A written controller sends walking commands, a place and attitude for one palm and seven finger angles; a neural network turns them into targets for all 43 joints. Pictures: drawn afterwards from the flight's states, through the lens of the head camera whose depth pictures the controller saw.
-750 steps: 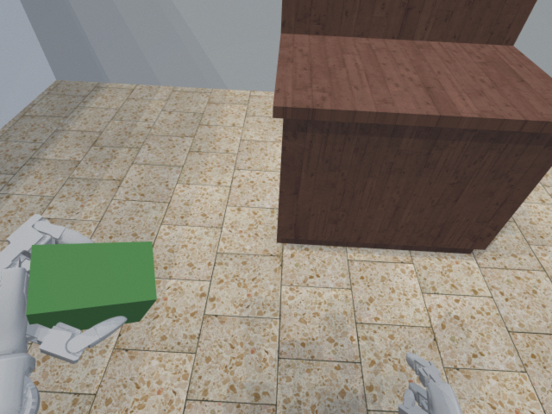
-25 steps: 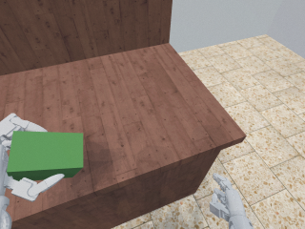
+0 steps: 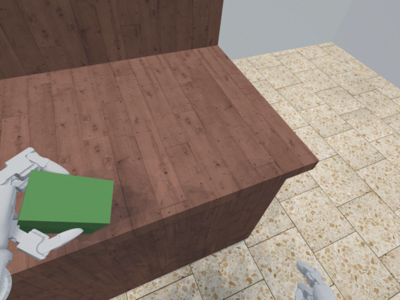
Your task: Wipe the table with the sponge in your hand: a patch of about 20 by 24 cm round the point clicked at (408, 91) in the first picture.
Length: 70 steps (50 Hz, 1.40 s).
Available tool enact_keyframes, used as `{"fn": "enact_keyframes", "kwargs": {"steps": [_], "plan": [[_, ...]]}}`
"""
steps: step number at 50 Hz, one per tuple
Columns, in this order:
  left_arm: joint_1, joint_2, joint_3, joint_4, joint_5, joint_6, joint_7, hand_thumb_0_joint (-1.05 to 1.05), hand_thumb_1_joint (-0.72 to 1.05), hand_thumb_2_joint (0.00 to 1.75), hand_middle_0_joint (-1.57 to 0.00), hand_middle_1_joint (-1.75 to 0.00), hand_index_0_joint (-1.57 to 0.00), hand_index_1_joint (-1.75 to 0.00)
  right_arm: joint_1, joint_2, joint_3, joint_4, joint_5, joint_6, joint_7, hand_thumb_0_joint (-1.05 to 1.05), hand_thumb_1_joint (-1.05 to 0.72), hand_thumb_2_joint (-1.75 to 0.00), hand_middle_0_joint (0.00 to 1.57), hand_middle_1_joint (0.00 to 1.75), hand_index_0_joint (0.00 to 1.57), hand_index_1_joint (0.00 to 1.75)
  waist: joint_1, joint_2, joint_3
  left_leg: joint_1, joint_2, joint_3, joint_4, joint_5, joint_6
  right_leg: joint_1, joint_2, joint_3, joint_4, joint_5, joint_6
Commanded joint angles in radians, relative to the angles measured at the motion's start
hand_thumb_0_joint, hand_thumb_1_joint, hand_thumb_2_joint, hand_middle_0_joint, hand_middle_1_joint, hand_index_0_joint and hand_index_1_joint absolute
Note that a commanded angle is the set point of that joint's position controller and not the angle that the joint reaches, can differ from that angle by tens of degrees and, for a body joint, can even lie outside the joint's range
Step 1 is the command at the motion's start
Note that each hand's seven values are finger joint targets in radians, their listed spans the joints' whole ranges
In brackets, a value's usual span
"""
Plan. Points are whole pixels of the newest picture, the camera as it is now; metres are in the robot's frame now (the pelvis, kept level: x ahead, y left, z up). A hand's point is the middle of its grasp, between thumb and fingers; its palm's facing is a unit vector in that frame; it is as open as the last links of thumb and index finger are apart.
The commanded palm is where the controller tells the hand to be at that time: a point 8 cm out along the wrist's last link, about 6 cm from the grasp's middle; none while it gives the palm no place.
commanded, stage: come to a stop and stand still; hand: left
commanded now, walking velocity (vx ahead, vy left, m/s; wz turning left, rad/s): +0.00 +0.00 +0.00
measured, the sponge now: (77, 207) +0.23 +0.22 +0.11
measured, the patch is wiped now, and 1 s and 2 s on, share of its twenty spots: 0.00 0.00 0.00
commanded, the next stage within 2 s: look again from close up in 0.74 s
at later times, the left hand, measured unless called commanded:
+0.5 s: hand (41, 174) +0.25 +0.26 +0.16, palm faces +0.38 -0.84 -0.39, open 10.7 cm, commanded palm +0.19 +0.29 +0.18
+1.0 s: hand (46, 179) +0.25 +0.25 +0.16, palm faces +0.36 -0.84 -0.40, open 10.7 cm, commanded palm +0.19 +0.28 +0.18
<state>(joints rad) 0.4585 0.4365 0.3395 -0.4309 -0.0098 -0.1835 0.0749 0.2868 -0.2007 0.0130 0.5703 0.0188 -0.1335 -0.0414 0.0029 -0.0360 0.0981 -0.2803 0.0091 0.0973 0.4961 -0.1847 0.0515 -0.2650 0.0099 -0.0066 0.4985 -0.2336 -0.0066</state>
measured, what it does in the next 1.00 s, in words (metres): stands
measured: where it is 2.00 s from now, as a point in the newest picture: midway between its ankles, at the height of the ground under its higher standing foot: outside the picture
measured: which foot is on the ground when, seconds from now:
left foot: down 0.00-1.00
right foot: down 0.00-1.00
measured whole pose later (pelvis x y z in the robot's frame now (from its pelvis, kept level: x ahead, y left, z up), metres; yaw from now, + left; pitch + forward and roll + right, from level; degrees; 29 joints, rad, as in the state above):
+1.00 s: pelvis +0.03 +0.00 +0.01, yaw +2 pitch -1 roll -1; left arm 0.44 0.38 0.33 -0.46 -0.04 -0.19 0.09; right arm 0.21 -0.20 0.03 0.58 0.01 -0.13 -0.04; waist 0.01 -0.01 0.05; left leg -0.23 0.00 0.07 0.44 -0.20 0.04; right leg -0.18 0.01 -0.03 0.38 -0.19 0.00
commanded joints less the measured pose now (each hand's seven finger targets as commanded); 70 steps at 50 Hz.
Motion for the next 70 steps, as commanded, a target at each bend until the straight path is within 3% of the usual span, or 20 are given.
{"fn": "enact_keyframes", "kwargs": {"steps": [1,4,6,12,15,16,20,21,25,34,45,51,59,60,61,62,63,65,67,70], "plan": [[-0.212,0.170,0.196,-0.267,-0.013,-0.103,0.047,0.00,0.10,1.30,-1.20,-1.60,-1.20,-1.60,-0.143,-0.130,-0.039,-0.162,0.002,-0.094,0.005,0.00,-0.90,-0.90,0.20,0.30,0.20,0.30,0.039,0.198,-0.171,-0.070,0.151,-0.180,-0.238,-0.359,0.015,0.158,-0.021,-0.014,-0.009,-0.018,-0.008],[-0.188,0.088,0.113,-0.234,-0.007,-0.098,0.032,0.00,0.10,1.30,-1.20,-1.60,-1.20,-1.60,-0.127,-0.132,-0.043,-0.143,0.002,-0.118,0.023,0.00,-0.90,-0.90,0.20,0.30,0.20,0.30,0.030,0.080,-0.158,-0.022,0.101,-0.151,-0.164,-0.330,-0.004,0.103,-0.040,0.024,-0.114,-0.050,-0.015],[-0.163,0.030,0.059,-0.194,-0.002,-0.087,0.027,0.00,0.10,1.30,-1.20,-1.60,-1.20,-1.60,-0.125,-0.137,-0.045,-0.128,0.002,-0.119,0.029,0.00,-0.90,-0.90,0.20,0.30,0.20,0.30,0.022,0.101,-0.137,0.015,0.105,-0.173,-0.185,-0.345,-0.009,0.040,-0.031,0.027,-0.123,-0.083,-0.014],[-0.221,0.069,0.086,-0.153,0.005,-0.081,0.036,0.00,0.10,1.30,-1.20,-1.60,-1.20,-1.60,-0.146,-0.127,-0.037,-0.123,-0.004,-0.102,0.021,0.00,-0.90,-0.90,0.20,0.30,0.20,0.30,0.021,0.073,-0.125,0.040,0.112,-0.190,-0.203,-0.234,-0.017,0.022,-0.037,0.038,-0.121,-0.016,-0.012],[-0.266,0.126,0.139,-0.209,0.002,-0.087,0.040,0.00,0.10,1.30,-1.20,-1.60,-1.20,-1.60,-0.179,-0.120,-0.032,-0.130,-0.006,-0.095,0.012,0.00,-0.90,-0.90,0.20,0.30,0.20,0.30,0.020,0.119,-0.150,0.064,0.105,-0.181,-0.199,-0.143,-0.027,0.050,-0.045,0.047,-0.113,0.040,-0.017],[-0.261,0.087,0.101,-0.212,-0.006,-0.092,0.034,0.00,0.10,1.30,-1.20,-1.60,-1.20,-1.60,-0.170,-0.115,-0.027,-0.137,-0.010,-0.092,0.012,0.00,-0.90,-0.90,0.20,0.30,0.20,0.30,0.021,0.116,-0.147,0.058,0.106,-0.183,-0.199,-0.118,-0.024,0.065,-0.044,0.034,-0.113,0.063,-0.016],[-0.200,0.138,0.149,-0.309,-0.019,-0.088,0.042,0.00,0.10,1.30,-1.20,-1.60,-1.20,-1.60,-0.184,-0.109,-0.029,-0.157,-0.005,-0.095,0.013,0.00,-0.90,-0.90,0.20,0.30,0.20,0.30,0.025,0.152,-0.243,0.151,0.091,-0.153,-0.135,0.132,-0.039,0.119,-0.065,0.044,-0.093,0.200,-0.024],[-0.172,0.099,0.115,-0.308,-0.027,-0.091,0.035,0.00,0.10,1.30,-1.20,-1.60,-1.20,-1.60,-0.172,-0.108,-0.025,-0.159,-0.012,-0.090,0.015,0.00,-0.90,-0.90,0.20,0.30,0.20,0.30,0.029,0.121,-0.252,0.154,0.093,-0.149,-0.121,0.174,-0.034,0.125,-0.063,0.034,-0.102,0.228,-0.022],[-0.096,0.113,0.146,-0.296,-0.031,-0.079,0.040,0.00,0.10,1.30,-1.20,-1.60,-1.20,-1.60,-0.173,-0.115,-0.036,-0.159,-0.004,-0.078,0.014,0.00,-0.90,-0.90,0.20,0.30,0.20,0.30,0.021,0.144,-0.277,0.199,0.092,-0.143,-0.090,0.320,-0.054,0.127,-0.072,0.042,-0.096,0.293,-0.025],[-0.091,0.095,0.114,-0.204,-0.048,-0.058,0.031,0.00,0.10,1.30,-1.20,-1.60,-1.20,-1.60,-0.167,-0.127,-0.041,-0.162,0.001,-0.038,-0.001,0.00,-0.90,-0.90,0.20,0.30,0.20,0.30,0.014,0.062,-0.211,0.131,0.089,-0.148,-0.124,0.144,-0.039,0.109,-0.088,0.061,-0.156,0.239,-0.019],[-0.105,0.143,0.149,-0.285,-0.037,-0.068,0.053,0.00,0.10,1.30,-1.20,-1.60,-1.20,-1.60,-0.187,-0.127,-0.039,-0.156,-0.002,-0.054,-0.011,0.00,-0.90,-0.90,0.20,0.30,0.20,0.30,0.019,0.132,-0.226,0.131,0.081,-0.153,-0.140,0.075,-0.033,0.120,-0.087,0.066,-0.156,0.178,-0.026],[-0.066,0.080,0.105,-0.190,-0.046,-0.065,0.039,0.00,0.10,1.30,-1.20,-1.60,-1.20,-1.60,-0.165,-0.132,-0.036,-0.147,-0.007,-0.040,-0.009,0.00,-0.90,-0.90,0.20,0.30,0.20,0.30,0.016,0.073,-0.194,0.113,0.087,-0.160,-0.157,0.053,-0.029,0.095,-0.078,0.047,-0.179,0.149,-0.020],[-0.124,0.088,0.091,-0.219,-0.037,-0.058,0.037,0.00,0.10,1.30,-1.20,-1.60,-1.20,-1.60,-0.169,-0.129,-0.043,-0.156,0.000,-0.045,-0.011,0.00,-0.90,-0.90,0.20,0.30,0.20,0.30,0.014,0.065,-0.184,0.113,0.090,-0.165,-0.168,-0.015,-0.024,0.082,-0.080,0.067,-0.191,0.098,-0.021],[-1.038,0.884,0.410,-0.600,-0.006,-0.199,0.056,0.00,0.10,1.30,-1.20,-1.60,-1.20,-1.60,-0.032,-0.197,0.091,-0.273,0.084,-0.006,-0.091,0.00,-0.90,-0.90,0.20,0.30,0.20,0.30,-0.034,0.334,-0.187,-0.123,0.057,-0.173,-0.170,-0.182,0.017,0.280,0.023,0.018,-0.021,-0.008,0.057],[-0.743,0.377,0.290,-0.045,0.124,0.021,0.001,0.00,0.10,1.30,-1.20,-1.60,-1.20,-1.60,-0.218,-0.108,-0.046,-0.103,-0.062,-0.043,-0.071,0.00,-0.90,-0.90,0.20,0.30,0.20,0.30,0.065,0.208,-0.283,0.155,0.012,-0.090,-0.092,0.072,-0.078,0.106,0.014,-0.051,-0.008,0.049,-0.042],[-0.593,0.273,0.137,0.002,0.075,0.052,-0.010,0.00,0.10,1.30,-1.20,-1.60,-1.20,-1.60,-0.181,-0.161,-0.035,-0.121,-0.054,-0.060,-0.013,0.00,-0.90,-0.90,0.20,0.30,0.20,0.30,0.009,0.132,-0.200,0.152,0.008,-0.123,-0.114,0.219,-0.093,0.033,0.030,-0.101,-0.064,0.112,-0.040],[-0.468,0.271,0.173,-0.024,0.076,0.079,-0.012,0.00,0.10,1.30,-1.20,-1.60,-1.20,-1.60,-0.164,-0.204,-0.054,-0.098,-0.042,-0.048,-0.001,0.00,-0.90,-0.90,0.20,0.30,0.20,0.30,0.050,0.159,-0.329,0.256,0.038,-0.126,-0.091,0.266,-0.085,0.007,0.040,-0.087,-0.027,0.132,-0.028],[-0.360,0.080,0.039,-0.056,-0.022,0.177,-0.050,0.00,0.10,1.30,-1.20,-1.60,-1.20,-1.60,-0.255,-0.160,-0.028,-0.116,-0.001,-0.055,-0.004,0.00,-0.90,-0.90,0.20,0.30,0.20,0.30,0.078,0.240,-0.366,0.281,0.031,-0.131,-0.090,0.115,-0.085,-0.003,0.031,-0.075,-0.010,0.088,-0.024],[-0.275,0.114,0.027,-0.078,-0.027,0.253,-0.068,0.00,0.10,1.30,-1.20,-1.60,-1.20,-1.60,-0.265,-0.178,-0.022,-0.095,0.004,-0.051,-0.002,0.00,-0.90,-0.90,0.20,0.30,0.20,0.30,0.093,0.206,-0.249,0.175,0.018,-0.128,-0.131,-0.007,-0.080,0.037,0.010,-0.089,-0.035,0.094,-0.028],[-0.251,0.234,0.051,-0.169,0.099,0.322,-0.069,0.00,0.10,1.30,-1.20,-1.60,-1.20,-1.60,-0.310,-0.180,-0.004,-0.140,0.014,-0.018,0.000,0.00,-0.90,-0.90,0.20,0.30,0.20,0.30,0.091,0.145,-0.177,0.087,0.007,-0.105,-0.149,-0.057,-0.049,0.050,0.015,-0.071,-0.043,0.046,-0.027]]}}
